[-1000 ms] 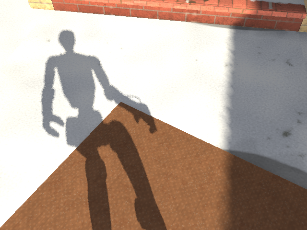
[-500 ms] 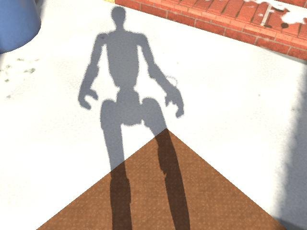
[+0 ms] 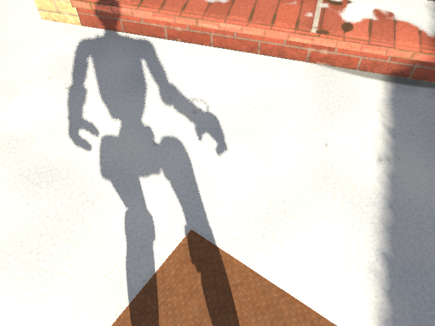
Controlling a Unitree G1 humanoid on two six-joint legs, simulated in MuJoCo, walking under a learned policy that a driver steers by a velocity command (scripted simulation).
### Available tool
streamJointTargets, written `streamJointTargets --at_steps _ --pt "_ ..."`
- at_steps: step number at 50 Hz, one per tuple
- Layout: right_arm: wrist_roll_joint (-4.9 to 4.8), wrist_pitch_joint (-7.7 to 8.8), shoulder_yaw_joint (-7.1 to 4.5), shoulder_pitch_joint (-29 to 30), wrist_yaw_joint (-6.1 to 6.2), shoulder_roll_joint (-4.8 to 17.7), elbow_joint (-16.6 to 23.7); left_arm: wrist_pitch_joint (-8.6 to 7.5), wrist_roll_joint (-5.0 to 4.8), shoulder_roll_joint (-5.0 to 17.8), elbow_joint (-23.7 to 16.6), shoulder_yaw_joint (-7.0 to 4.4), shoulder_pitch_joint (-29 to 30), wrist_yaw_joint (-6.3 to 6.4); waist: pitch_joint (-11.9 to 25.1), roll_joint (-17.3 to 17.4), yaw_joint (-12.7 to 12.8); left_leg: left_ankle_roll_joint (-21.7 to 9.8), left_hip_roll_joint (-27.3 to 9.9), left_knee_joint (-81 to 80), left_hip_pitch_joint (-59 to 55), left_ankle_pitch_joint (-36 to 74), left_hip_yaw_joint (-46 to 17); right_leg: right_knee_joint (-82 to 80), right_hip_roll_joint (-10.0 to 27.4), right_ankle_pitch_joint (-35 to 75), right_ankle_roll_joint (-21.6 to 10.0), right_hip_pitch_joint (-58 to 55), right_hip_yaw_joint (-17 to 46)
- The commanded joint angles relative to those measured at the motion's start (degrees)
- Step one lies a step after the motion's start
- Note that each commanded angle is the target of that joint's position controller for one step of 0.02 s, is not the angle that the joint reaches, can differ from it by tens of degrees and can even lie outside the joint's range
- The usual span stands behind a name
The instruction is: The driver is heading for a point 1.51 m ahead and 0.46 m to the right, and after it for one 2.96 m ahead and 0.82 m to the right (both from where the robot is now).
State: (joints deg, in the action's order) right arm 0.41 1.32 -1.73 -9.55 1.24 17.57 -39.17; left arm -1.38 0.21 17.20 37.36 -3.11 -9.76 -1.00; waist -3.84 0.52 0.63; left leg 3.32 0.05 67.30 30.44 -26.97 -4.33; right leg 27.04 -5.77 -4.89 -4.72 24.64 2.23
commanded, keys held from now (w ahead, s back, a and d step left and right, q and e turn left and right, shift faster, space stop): e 0.86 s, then no key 0.14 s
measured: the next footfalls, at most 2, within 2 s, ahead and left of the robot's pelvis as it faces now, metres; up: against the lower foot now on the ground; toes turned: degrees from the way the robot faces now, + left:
left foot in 0.26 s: +0.16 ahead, +0.16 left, +0.00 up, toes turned -16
right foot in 0.68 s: +0.04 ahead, -0.09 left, +0.00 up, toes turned -29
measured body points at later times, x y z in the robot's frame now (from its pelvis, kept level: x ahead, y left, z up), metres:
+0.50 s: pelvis +0.07 +0.06 +0.01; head +0.11 +0.07 +0.46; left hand +0.30 +0.29 -0.10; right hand +0.12 -0.25 -0.08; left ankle +0.13 +0.17 -0.73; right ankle +0.02 -0.08 -0.66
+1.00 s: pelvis +0.05 +0.02 +0.01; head +0.07 -0.01 +0.46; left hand +0.34 +0.16 -0.07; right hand +0.03 -0.30 -0.10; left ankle +0.15 +0.14 -0.69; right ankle +0.01 -0.07 -0.73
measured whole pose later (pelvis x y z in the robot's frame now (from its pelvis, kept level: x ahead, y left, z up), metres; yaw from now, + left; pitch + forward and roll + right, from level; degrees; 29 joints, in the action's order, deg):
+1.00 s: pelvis +0.05 +0.02 +0.01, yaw -35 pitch +2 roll +1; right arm -0.1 -0.8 -4.7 -7.2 1.3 17.1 -41.1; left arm 2.5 0.0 16.8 35.3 -3.6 -10.0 1.6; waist -1.9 0.9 0.6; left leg 4.9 0.0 47.3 26.3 -20.0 -3.0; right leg 27.8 -4.0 -12.9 -2.6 16.4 7.3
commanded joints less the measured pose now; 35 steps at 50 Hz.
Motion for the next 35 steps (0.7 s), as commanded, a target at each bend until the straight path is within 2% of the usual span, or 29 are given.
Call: streamJointTargets --at_steps 1,2,4,7,10,12,13,14,15,16,17,18,19,21,24,26,29,31,32,33,34,35 --pt "0.41 -0.3 -1.24 -6.4 1.07 4.09 1.76 0.17 0.24 9.21 -4.06 -2.84 0.45 1.0 11.16 -4.71 -2.6 1.73 -0.39 -9.38 -1.78 2.49 0.23 -7.47 14.61 25.87 -11.6 -6.67 15.64" --pt "0.52 -0.39 -1.22 -6.27 1.22 4.08 1.5 0.53 -0.01 9.82 -4.02 -3.13 0.34 1.35 12.81 -4.82 -2.45 2.11 -0.14 -11.54 -2.81 5.15 -0.04 -6.86 14.32 25.0 -11.15 -6.71 15.46" --pt "0.27 -0.79 -1.37 -4.91 1.21 4.37 1.39 1.56 -0.64 10.17 -4.35 -3.38 1.04 2.04 14.3 -5.49 -2.05 2.38 0.45 -15.32 -4.72 10.06 -0.51 -6.75 13.12 15.93 -9.37 -5.66 15.83" --pt "-0.1 -0.95 -1.56 -1.12 0.81 4.19 2.46 2.95 -0.78 9.76 -4.8 -3.37 1.44 2.56 12.26 -7.71 -0.82 1.92 1.33 -21.25 -5.91 12.16 -1.1 -7.48 11.6 -0.95 -7.34 -4.07 18.83" --pt "-0.4 0.15 -2.04 0.12 0.17 4.54 3.05 3.62 -0.75 9.22 -5.03 -3.38 0.79 2.56 11.01 -10.06 -0.19 0.63 2.05 -29.51 -7.73 11.01 -1.49 -5.33 11.76 -2.96 -6.37 -6.8 23.18" --pt "-0.45 1.05 -2.72 -2.78 -0.16 4.96 2.11 3.98 -1.33 8.1 -5.25 -3.09 1.4 2.64 10.63 -10.01 -2.19 -1.26 1.19 -42.51 -14.76 17.63 -0.81 -1.34 9.69 -2.32 -3.86 -6.54 23.85" --pt "0.41 1.13 -3.7 -4.06 0.14 8.42 2.26 4.0 -1.17 5.75 -5.29 -2.4 -0.66 2.57 11.71 -4.91 -1.41 -4.4 -7.48 -46.32 -20.71 19.16 -7.33 5.3 6.58 -11.57 -0.9 -2.69 20.77" --pt "2.02 0.28 -4.97 -1.75 0.49 13.56 2.53 3.62 -1.15 3.6 -6.73 -1.9 -2.85 2.34 9.12 12.81 2.15 -12.55 -18.92 -48.84 -23.57 28.92 -20.94 16.26 -2.85 -26.98 2.85 8.57 8.82" --pt "2.86 0.22 -4.65 -2.08 0.39 10.9 3.03 2.83 -0.28 8.21 -6.4 -3.14 -2.78 2.2 9.64 14.8 0.19 -18.42 -24.2 -50.02 -21.76 32.26 -27.42 30.37 -0.69 -31.3 5.5 11.57 6.13" --pt "2.41 0.24 -3.81 -0.34 0.63 8.02 3.94 2.89 -0.86 10.84 -5.14 -4.24 -3.28 2.09 9.15 9.72 0.42 -17.86 -21.96 -48.93 -20.67 31.92 -22.6 37.0 1.16 -27.84 6.52 11.34 6.6" --pt "1.49 0.06 -3.42 1.85 0.79 6.29 4.24 3.59 -1.19 10.38 -3.8 -4.48 -4.12 2.33 8.06 6.79 1.16 -15.33 -18.1 -47.88 -20.04 30.73 -16.55 39.95 2.0 -24.65 7.64 11.37 5.63" --pt "0.6 -0.1 -3.12 3.05 0.99 5.27 4.49 4.34 -1.07 9.39 -3.21 -4.36 -4.61 2.63 7.34 6.33 1.05 -13.86 -15.89 -47.34 -20.44 30.2 -12.7 42.75 2.54 -21.86 8.66 12.25 4.9" --pt "0.34 -0.35 -2.88 3.22 1.22 4.94 4.45 4.84 -1.2 7.75 -3.22 -3.93 -4.55 2.58 6.68 6.63 0.72 -13.68 -14.73 -47.43 -20.17 31.81 -9.7 44.28 2.9 -20.16 9.47 12.47 3.98" --pt "0.7 -1.0 -3.06 1.99 1.56 5.2 3.94 5.01 -1.63 5.69 -4.58 -3.2 -2.06 2.38 6.05 8.11 -0.61 -13.93 -12.89 -48.15 -21.37 32.34 -5.11 40.24 3.67 -17.55 10.38 12.4 0.9" --pt "0.75 -1.72 -3.9 -0.4 1.87 6.78 3.03 4.76 -1.58 4.23 -6.58 -2.48 1.49 1.87 7.93 9.9 -2.87 -15.33 -14.9 -47.47 -26.03 34.39 -3.41 31.31 5.89 -18.12 10.89 10.53 -0.47" --pt "0.43 -1.91 -4.59 0.13 1.6 8.27 2.92 4.71 -1.38 3.72 -7.2 -2.13 2.05 1.29 8.83 10.62 -3.17 -15.64 -16.11 -47.32 -25.12 35.34 -1.78 25.24 6.88 -18.91 10.19 5.62 -2.02" --pt "-0.34 -1.91 -5.2 0.63 0.9 9.37 2.45 5.05 -1.41 4.84 -7.32 -2.57 1.18 0.64 9.14 11.46 -2.99 -15.56 -17.51 -46.51 -24.05 35.77 -0.37 17.62 6.55 -18.19 8.56 -0.06 -4.58" --pt "-1.25 -1.82 -5.43 1.51 0.64 9.72 2.07 5.3 -1.44 4.87 -6.99 -2.9 -0.51 0.15 8.85 11.0 -1.64 -14.2 -17.88 -44.35 -23.47 34.93 0.61 9.71 6.16 -14.41 6.48 -3.89 -5.67" --pt "-1.86 -1.83 -5.45 2.17 0.63 9.52 1.81 5.3 -1.36 4.65 -6.12 -3.13 -2.79 -0.02 8.92 10.23 -0.16 -12.46 -17.14 -41.9 -21.96 33.27 2.22 2.9 5.14 -9.32 4.84 -8.04 -6.86" --pt "-2.06 -1.68 -5.15 0.12 0.52 7.97 0.7 5.26 -1.13 5.55 -5.3 -3.68 -4.82 0.27 9.1 7.62 0.36 -9.17 -15.29 -37.77 -18.43 28.4 4.82 -2.71 4.14 -4.02 2.94 -13.91 -5.76" --pt "-0.56 -1.57 -4.52 -1.73 0.23 5.15 0.5 5.04 -1.17 10.0 -5.5 -4.99 -6.55 0.94 9.24 -3.85 -0.34 -3.57 -10.56 -25.66 -7.71 15.23 10.69 -5.97 12.05 10.46 -0.56 -23.02 6.49" --pt "1.9 -1.35 -3.42 1.21 0.31 2.89 4.18 4.58 -0.21 16.56 -7.27 -6.03 -5.9 1.36 7.78 -19.92 -0.54 1.59 -1.59 -11.77 9.37 -10.44 11.59 -5.87 26.63 26.38 -11.71 -26.05 26.88"
Velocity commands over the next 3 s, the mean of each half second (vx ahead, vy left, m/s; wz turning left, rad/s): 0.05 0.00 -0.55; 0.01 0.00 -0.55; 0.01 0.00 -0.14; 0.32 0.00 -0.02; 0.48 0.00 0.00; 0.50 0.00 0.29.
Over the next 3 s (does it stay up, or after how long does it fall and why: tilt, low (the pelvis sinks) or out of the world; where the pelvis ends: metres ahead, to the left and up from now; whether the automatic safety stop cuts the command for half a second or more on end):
stays up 0.64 -0.42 -0.01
